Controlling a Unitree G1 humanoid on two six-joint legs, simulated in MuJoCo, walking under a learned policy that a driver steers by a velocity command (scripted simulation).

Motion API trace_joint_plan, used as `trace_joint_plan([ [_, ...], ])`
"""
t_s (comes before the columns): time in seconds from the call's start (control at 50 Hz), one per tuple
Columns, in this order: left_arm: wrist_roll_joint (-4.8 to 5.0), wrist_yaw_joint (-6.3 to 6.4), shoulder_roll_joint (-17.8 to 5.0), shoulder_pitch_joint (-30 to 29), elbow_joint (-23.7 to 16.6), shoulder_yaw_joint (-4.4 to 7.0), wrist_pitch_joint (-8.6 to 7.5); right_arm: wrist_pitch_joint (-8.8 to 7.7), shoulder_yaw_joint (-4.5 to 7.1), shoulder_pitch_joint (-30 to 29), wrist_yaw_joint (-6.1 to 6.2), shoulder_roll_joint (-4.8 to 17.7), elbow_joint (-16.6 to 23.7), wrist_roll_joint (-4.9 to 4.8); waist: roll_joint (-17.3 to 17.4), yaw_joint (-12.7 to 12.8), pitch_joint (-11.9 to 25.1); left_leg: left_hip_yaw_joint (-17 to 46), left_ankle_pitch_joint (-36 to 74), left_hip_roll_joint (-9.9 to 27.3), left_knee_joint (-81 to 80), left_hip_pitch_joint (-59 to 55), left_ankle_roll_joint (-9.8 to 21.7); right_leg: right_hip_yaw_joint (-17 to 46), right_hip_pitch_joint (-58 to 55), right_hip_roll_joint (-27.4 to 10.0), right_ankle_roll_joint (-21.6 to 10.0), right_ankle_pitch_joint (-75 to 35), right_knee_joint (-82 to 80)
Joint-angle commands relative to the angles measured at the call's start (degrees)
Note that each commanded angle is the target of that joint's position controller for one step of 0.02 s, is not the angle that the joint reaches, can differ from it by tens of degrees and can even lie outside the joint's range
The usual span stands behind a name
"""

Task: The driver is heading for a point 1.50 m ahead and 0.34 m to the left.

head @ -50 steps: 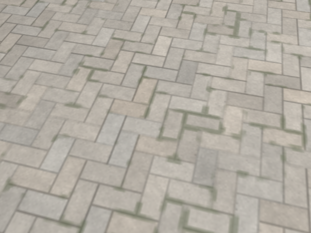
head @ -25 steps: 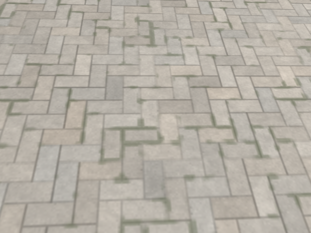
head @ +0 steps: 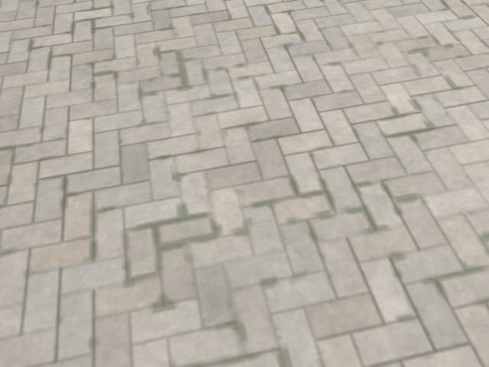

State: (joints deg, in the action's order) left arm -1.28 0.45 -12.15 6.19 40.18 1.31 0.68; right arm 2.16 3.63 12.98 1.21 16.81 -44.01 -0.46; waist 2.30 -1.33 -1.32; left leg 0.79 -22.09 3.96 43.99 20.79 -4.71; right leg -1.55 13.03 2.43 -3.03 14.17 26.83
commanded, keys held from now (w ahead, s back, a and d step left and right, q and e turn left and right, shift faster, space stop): q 0.12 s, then w+q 0.48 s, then w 0.30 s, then w+e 0.10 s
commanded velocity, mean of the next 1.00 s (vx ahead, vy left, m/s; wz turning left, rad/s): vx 0.32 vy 0.00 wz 0.36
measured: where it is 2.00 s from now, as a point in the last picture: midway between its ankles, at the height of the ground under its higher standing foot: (174, 272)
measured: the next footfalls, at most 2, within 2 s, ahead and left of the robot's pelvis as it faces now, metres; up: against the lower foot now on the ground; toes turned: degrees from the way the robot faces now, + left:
left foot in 0.10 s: +0.02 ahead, +0.13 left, +0.00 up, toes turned +5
right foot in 0.46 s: +0.13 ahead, -0.11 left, +0.00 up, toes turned +17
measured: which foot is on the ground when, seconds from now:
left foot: up 0.00-0.08, down 0.10-0.44, up 0.46-0.90, down 0.92-1.00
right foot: down 0.00-0.14, up 0.16-0.44, down 0.46-0.92, up 0.94-1.00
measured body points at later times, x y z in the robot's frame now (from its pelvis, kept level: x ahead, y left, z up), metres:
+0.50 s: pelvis +0.06 -0.02 -0.01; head +0.07 -0.02 +0.44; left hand +0.13 +0.30 -0.09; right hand +0.22 -0.27 -0.12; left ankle -0.03 +0.12 -0.71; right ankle +0.09 -0.12 -0.74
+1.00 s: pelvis +0.26 +0.12 -0.02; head +0.30 +0.14 +0.43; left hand +0.11 +0.36 -0.15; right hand +0.56 +0.01 -0.09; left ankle +0.30 +0.24 -0.74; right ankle +0.14 -0.10 -0.66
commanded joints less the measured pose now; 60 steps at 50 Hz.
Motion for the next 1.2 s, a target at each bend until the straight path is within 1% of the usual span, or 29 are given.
trace_joint_plan([
  [0.02, 0.55, 0.72, -12.5, -0.3, -2.0, 3.66, -0.04, -0.80, 1.26, -2.9, 0.01, 6.7, 5.1, -0.53, -9.9, 2.4, 2.5, -1.3, -0.7, -0.7, -3.7, 0.0, 1.0, 12.3, -3.9, -17.4, -10.9, -16.0, -7.0],
  [0.1, 1.87, 1.67, -12.7, 0.3, -0.7, 4.29, 0.73, -1.11, 1.11, -0.3, -0.38, 6.2, 5.0, 0.17, -7.3, 0.5, 2.2, -1.8, 11.9, -1.4, -14.5, -4.2, 4.8, 9.8, -4.0, -16.3, -7.1, -15.5, -2.8],
  [0.12, 1.44, 1.92, -11.7, 1.1, -0.8, 4.33, 0.52, -1.21, 1.71, -0.3, -0.28, 8.7, 5.5, 0.53, -2.5, 1.4, 2.8, 2.6, 25.2, 1.0, -15.6, -6.7, 7.0, 6.5, -1.9, -13.0, -3.9, -10.8, 1.7],
  [0.14, 0.24, 1.94, -9.6, 0.7, -2.3, 4.07, 0.15, -1.20, 2.70, 1.7, 0.15, 11.7, 4.7, -0.04, 7.6, 2.9, 5.1, 11.1, 25.9, 5.8, -17.7, -10.2, 12.0, -1.2, 3.4, -5.7, 0.4, 0.4, 8.8],
  [0.16, 0.06, 1.87, -8.1, -4.9, -3.9, 3.69, -0.15, -1.47, 3.27, 5.4, 0.06, 11.9, 4.1, -0.62, 11.7, -1.0, 4.4, 22.3, 11.3, 10.7, -23.8, -12.9, 18.9, -4.7, 11.6, 1.2, 3.4, 11.4, 17.1],
  [0.18, 1.02, 1.25, -8.2, -8.8, -5.4, 3.84, -0.72, -2.36, 3.15, 9.5, 0.02, 11.5, 3.6, 0.08, 12.9, -4.4, 2.7, 32.3, -1.3, 15.2, -30.5, -16.3, 23.1, 0.5, 21.5, 1.9, 3.2, 22.3, 27.5],
  [0.22, 2.92, -0.39, -9.2, -5.9, -4.6, 4.63, -1.97, -4.31, 2.60, 6.3, 0.25, 9.9, 4.2, 0.16, 7.5, -1.3, -0.5, 32.0, -14.7, 14.2, -32.4, -16.4, 21.1, 6.4, 27.9, -2.6, 1.7, 18.0, 33.5],
  [0.3, 1.70, -1.99, -7.4, -6.5, -3.4, 4.17, -4.68, -3.52, 2.57, 3.4, 1.07, 9.7, 5.9, -0.63, 5.7, -0.9, 0.5, 21.4, -5.7, 6.9, -32.1, -13.1, 16.5, 2.7, 18.5, -1.6, 3.4, 7.6, 18.1],
  [0.38, 2.91, -2.60, -8.2, -2.5, -2.4, 4.36, -5.66, -3.00, 3.06, 3.1, 0.61, 11.0, 7.4, -1.12, 7.3, 0.8, 1.6, 20.7, -6.0, 5.0, -29.7, -4.3, 16.2, 1.1, 3.9, 0.6, 4.5, 3.5, 5.7],
  [0.42, 3.22, -2.24, -9.3, 2.8, -0.6, 5.04, -5.88, -2.67, 2.48, 1.9, 0.45, 9.2, 8.3, -1.11, 6.1, 3.9, 1.7, 21.1, -9.1, 2.8, -26.0, 1.3, 13.9, 0.8, -5.5, 0.4, 4.3, -2.7, -0.7],
  [0.44, 3.16, -1.76, -10.4, 7.8, 0.7, 5.56, -6.04, -2.75, 1.75, 1.5, 0.37, 6.7, 8.7, -0.88, 4.6, 6.0, 2.9, 19.7, -10.9, 0.5, -20.5, 6.1, 11.8, 2.6, -12.5, -2.0, 3.7, -1.6, -2.1],
  [0.46, 2.20, -1.01, -13.7, 15.6, 2.0, 6.31, -6.24, -2.95, 0.33, 0.7, 0.16, 1.7, 9.7, -0.32, -4.8, 8.5, 5.5, 13.2, -12.6, -4.7, -2.8, 13.9, 8.0, 15.7, -20.8, -13.2, 0.6, 9.0, -7.4],
  [0.48, 0.08, -1.36, -20.5, 17.6, 2.5, 7.37, -6.21, -3.87, 0.09, 1.2, 0.28, 0.8, 13.7, -1.67, -17.2, 6.2, 4.2, 9.1, -13.9, -8.3, 11.3, 26.6, 6.8, 41.3, -20.6, -26.2, -7.5, 28.9, -16.4],
  [0.5, 0.14, -1.44, -18.4, 13.2, 1.6, 6.72, -6.69, -4.41, 0.99, 1.4, 0.34, 4.9, 13.2, -2.42, -15.2, 4.4, 0.0, 10.4, -9.6, -3.1, 20.3, 30.3, 6.7, 45.3, -16.2, -28.0, -10.6, 36.9, -19.0],
  [0.52, 1.30, -1.10, -13.9, 10.5, 1.3, 5.53, -6.84, -4.30, 1.87, 0.7, 0.07, 7.6, 12.1, -2.02, -12.1, 3.8, -3.7, 9.6, -4.3, -1.8, 22.8, 31.9, 6.8, 37.8, -14.1, -25.1, -9.0, 32.8, -18.5],
  [0.54, 1.50, -0.86, -12.0, 8.8, 0.9, 4.84, -6.87, -4.18, 2.10, 1.7, -0.20, 7.4, 10.5, -1.34, -9.7, 2.9, -3.7, 9.0, 0.2, -0.8, 23.3, 30.2, 6.6, 30.0, -12.6, -21.6, -6.9, 25.0, -18.0],
  [0.62, 0.61, -0.23, -10.0, 10.7, 2.5, 4.09, -7.32, -4.67, 1.38, -0.5, -1.41, 3.7, 10.7, -1.08, -7.8, 3.8, -2.3, 7.0, 12.5, 0.7, 22.7, 26.9, 5.1, 11.8, -10.6, -16.0, -4.8, 0.3, -18.7],
  [0.78, 2.24, -0.22, -12.4, 16.4, 7.0, 3.81, -5.95, -5.88, -0.92, -13.6, -3.61, -0.1, 15.5, -0.74, -6.3, 6.8, -5.6, -0.8, 21.7, 0.2, -3.1, 21.4, 4.5, 1.8, -11.4, -16.4, -6.8, -13.1, -20.2],
  [0.84, 3.01, -0.43, -13.8, 18.6, 8.7, 3.96, -5.02, -6.28, -0.77, -16.2, -4.68, 0.9, 16.8, -1.15, -7.0, 6.3, -6.1, -2.5, 17.7, -1.0, -9.1, 17.8, 7.0, 1.1, -15.6, -18.5, -6.3, -20.0, -18.3],
  [0.88, 3.18, -0.31, -15.6, 18.5, 9.3, 4.28, -4.43, -6.35, 0.39, -12.8, -4.71, 3.5, 16.4, -0.84, -9.3, 2.8, -2.3, -4.4, 14.5, -4.1, -11.8, 9.3, 9.5, -0.4, -18.3, -18.8, -5.2, -40.1, -11.8],
  [0.92, 3.02, 0.14, -15.2, 18.1, 9.5, 3.81, -4.00, -5.88, 3.01, 3.4, -3.57, 8.1, 11.8, -0.61, -9.0, -6.4, 8.1, -4.8, 18.3, -5.8, -14.2, -16.2, 13.1, -3.5, -10.6, -15.6, -2.4, -50.2, 8.0],
  [0.94, 1.23, 0.09, -11.6, 18.1, 7.4, 2.33, -4.45, -5.14, 4.24, 14.1, -2.15, 12.7, 9.8, 0.09, -0.3, -9.7, 17.5, 10.5, 19.3, 7.4, -11.1, -36.7, 16.2, -3.6, 5.1, -11.7, -0.4, -25.0, 28.1],
  [0.96, 1.68, -0.75, -4.6, 24.8, 6.7, 0.28, -5.63, -5.38, 3.72, 12.9, -2.28, 14.8, 9.8, 0.78, 12.8, -3.7, 27.2, 38.4, 6.1, 20.4, -20.3, -48.0, 23.9, 4.3, 21.7, -1.6, 1.8, 19.1, 45.4],
  [0.98, 3.81, -0.91, -12.2, 18.3, 6.9, 2.41, -6.40, -5.72, 2.60, 12.0, -2.35, 9.2, 9.9, 1.06, 5.7, -6.8, 22.5, 37.3, 2.4, 19.1, -25.0, -42.0, 21.3, 10.3, 26.2, -3.6, 1.4, 17.8, 50.2],
  [1.0, 4.87, -0.87, -13.2, 13.2, 4.5, 3.01, -6.54, -6.14, 1.83, 8.4, -2.39, 7.5, 9.1, 0.75, 5.1, -5.3, 12.3, 26.9, 6.2, 16.9, -26.4, -33.3, 18.9, 8.3, 29.2, -6.0, 1.1, 12.3, 49.4],
  [1.02, 4.23, -0.46, -11.9, 11.6, 4.5, 2.78, -6.43, -6.58, 1.34, 4.9, -2.54, 5.9, 8.6, 0.49, 1.4, -2.9, 7.7, 20.2, 11.8, 14.4, -28.0, -25.1, 17.7, 7.3, 27.3, -8.6, 1.4, 7.1, 46.4],
  [1.04, 3.24, -0.28, -11.2, 12.0, 4.9, 3.02, -5.87, -7.05, 1.02, 2.1, -2.78, 4.1, 8.4, 0.65, 2.0, -0.7, 4.7, 14.5, 14.9, 11.9, -30.0, -19.3, 16.8, 7.3, 24.8, -10.0, 1.8, 3.6, 43.6],
  [1.08, 3.37, -0.29, -8.9, 15.5, 6.3, 2.90, -4.13, -8.37, 1.12, -0.2, -2.85, 2.7, 7.4, 1.13, 3.3, 2.0, 3.7, 8.7, 17.5, 10.1, -34.1, -13.3, 16.3, 7.6, 19.4, -11.3, 2.5, -0.6, 42.4],
  [1.2, 2.87, -0.41, -7.4, 8.6, 3.7, 2.93, -2.88, -9.47, 1.89, 0.6, -1.74, 4.2, 3.5, 1.66, 0.9, 1.9, -2.3, -3.4, 25.9, 8.8, -37.6, -12.4, 15.4, 9.3, 26.4, -10.1, 3.9, -13.0, 30.0],
])
Velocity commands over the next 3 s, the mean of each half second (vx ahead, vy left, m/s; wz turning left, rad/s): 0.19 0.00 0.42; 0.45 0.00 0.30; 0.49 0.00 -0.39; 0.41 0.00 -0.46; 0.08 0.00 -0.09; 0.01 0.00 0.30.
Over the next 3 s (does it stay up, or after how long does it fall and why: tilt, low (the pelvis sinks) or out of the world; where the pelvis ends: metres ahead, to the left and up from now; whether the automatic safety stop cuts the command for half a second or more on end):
stays up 0.89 0.28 -0.01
